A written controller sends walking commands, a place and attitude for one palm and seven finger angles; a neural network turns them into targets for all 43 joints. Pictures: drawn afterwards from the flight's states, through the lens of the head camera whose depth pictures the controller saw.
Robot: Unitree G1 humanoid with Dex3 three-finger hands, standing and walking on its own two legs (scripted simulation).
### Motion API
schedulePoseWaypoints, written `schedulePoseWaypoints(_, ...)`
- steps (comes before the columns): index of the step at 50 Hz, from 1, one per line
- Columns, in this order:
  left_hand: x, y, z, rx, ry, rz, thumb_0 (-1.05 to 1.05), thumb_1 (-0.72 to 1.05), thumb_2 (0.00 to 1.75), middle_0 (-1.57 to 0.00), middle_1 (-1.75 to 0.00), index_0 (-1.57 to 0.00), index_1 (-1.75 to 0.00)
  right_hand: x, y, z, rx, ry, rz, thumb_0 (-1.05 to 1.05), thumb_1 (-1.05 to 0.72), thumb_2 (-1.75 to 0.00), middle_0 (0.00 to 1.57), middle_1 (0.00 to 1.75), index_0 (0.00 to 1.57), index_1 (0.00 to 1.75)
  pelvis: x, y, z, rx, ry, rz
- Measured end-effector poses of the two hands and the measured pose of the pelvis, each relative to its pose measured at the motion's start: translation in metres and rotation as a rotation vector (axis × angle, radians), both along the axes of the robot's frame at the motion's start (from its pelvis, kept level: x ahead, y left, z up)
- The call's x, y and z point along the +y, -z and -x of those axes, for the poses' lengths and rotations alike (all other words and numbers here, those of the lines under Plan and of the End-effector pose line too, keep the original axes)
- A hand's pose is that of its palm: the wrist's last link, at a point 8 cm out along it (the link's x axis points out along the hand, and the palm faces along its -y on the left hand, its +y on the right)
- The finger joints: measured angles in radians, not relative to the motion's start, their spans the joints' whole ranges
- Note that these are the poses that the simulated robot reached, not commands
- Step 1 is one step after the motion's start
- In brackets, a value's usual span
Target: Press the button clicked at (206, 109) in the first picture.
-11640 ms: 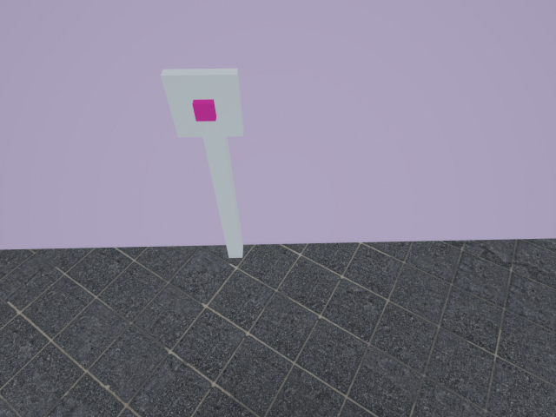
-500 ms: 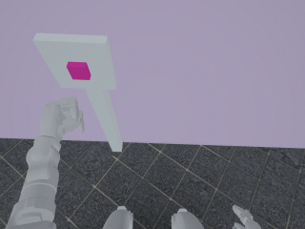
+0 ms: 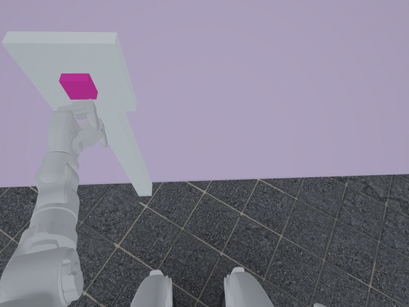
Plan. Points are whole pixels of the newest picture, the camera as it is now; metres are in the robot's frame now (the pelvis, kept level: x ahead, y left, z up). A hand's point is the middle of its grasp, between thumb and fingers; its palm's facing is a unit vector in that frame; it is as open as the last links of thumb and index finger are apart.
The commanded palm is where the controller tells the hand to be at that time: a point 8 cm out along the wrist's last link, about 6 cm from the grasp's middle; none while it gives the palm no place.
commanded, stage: aim a knuckle at the button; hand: left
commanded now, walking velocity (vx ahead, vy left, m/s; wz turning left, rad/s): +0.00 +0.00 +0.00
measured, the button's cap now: (79, 85) +0.53 +0.23 +0.08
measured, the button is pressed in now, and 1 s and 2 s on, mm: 0 0 9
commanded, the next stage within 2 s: press the button with the knuckle in 0.50 s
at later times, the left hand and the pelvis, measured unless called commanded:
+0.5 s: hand (96, 137) +0.43 +0.19 +0.05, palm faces +0.02 -1.00 -0.03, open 3.1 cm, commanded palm +0.40 +0.24 +0.05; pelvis +0.00 +0.00 +0.00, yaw +1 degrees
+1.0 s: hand (100, 119) +0.47 +0.19 +0.05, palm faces +0.02 -1.00 -0.03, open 3.1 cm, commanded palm +0.45 +0.24 +0.05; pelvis +0.00 +0.00 +0.00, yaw +0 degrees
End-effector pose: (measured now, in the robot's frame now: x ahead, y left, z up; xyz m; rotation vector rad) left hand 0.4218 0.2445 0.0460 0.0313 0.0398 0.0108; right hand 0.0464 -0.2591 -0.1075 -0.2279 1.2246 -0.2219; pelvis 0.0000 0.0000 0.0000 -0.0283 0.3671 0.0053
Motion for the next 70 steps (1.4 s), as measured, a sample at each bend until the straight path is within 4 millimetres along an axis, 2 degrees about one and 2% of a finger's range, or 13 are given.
schedulePoseWaypoints(7,0.007,-0.002,0.012,-0.019,-0.024,-0.007,0.01,0.9,0.9,-1.3,-1.5,-1.3,-1.5,0.002,-0.004,-0.002,0.002,0.002,-0.003,0.01,-0.9,-0.9,0.2,0.3,0.2,0.3,0.0,-0.004,-0.002,-0.011,-0.001,0.001)
schedulePoseWaypoints(17,0.004,-0.007,0.02,-0.03,0.0,0.004,0.01,0.91,0.9,-1.3,-1.5,-1.3,-1.5,0.001,-0.009,-0.03,-0.064,-0.033,0.006,0.01,-0.9,-0.9,0.2,0.3,0.2,0.3,0.0,-0.006,-0.002,-0.026,-0.013,0.006)
schedulePoseWaypoints(22,0.003,-0.002,0.02,-0.015,-0.011,0.005,0.01,0.9,0.9,-1.3,-1.5,-1.3,-1.5,0.002,-0.01,-0.042,-0.096,-0.055,0.009,0.01,-0.9,-0.9,0.2,0.3,0.2,0.3,0.0,-0.005,-0.001,-0.026,-0.017,0.005)
schedulePoseWaypoints(27,0.002,-0.003,0.016,-0.032,-0.011,-0.003,0.01,0.9,0.9,-1.3,-1.5,-1.3,-1.5,0.002,-0.007,-0.044,-0.101,-0.062,0.008,0.01,-0.9,-0.9,0.2,0.3,0.2,0.3,0.0,-0.002,0.0,-0.021,-0.018,0.005)
schedulePoseWaypoints(36,0.005,-0.002,0.007,-0.013,-0.015,-0.004,0.01,0.9,0.9,-1.3,-1.5,-1.3,-1.5,0.003,-0.002,-0.03,-0.055,-0.044,0.003,0.01,-0.9,-0.9,0.2,0.3,0.2,0.3,-0.001,-0.001,0.0,-0.011,-0.017,0.006)
schedulePoseWaypoints(45,0.003,-0.004,-0.017,-0.022,-0.008,0.0,0.01,0.9,0.9,-1.3,-1.5,-1.3,-1.5,-0.002,0.003,-0.005,0.021,-0.013,0.017,0.01,-0.9,-0.9,0.2,0.3,0.2,0.3,-0.001,0.003,0.0,0.012,-0.013,0.009)
schedulePoseWaypoints(52,0.002,-0.003,-0.027,-0.007,-0.007,0.003,0.01,0.9,0.9,-1.3,-1.5,-1.31,-1.5,-0.004,0.001,0.01,0.064,0.014,0.019,0.01,-0.9,-0.9,0.2,0.3,0.2,0.3,-0.001,0.003,-0.002,0.023,-0.005,0.008)
schedulePoseWaypoints(70,0.007,-0.002,-0.044,-0.012,0.013,0.004,0.03,0.87,0.91,-1.3,-1.5,-1.45,-1.5,-0.004,0.004,0.02,0.08,-0.002,0.049,0.01,-0.9,-0.9,0.2,0.3,0.2,0.3,0.0,0.011,0.008,0.047,-0.017,0.025)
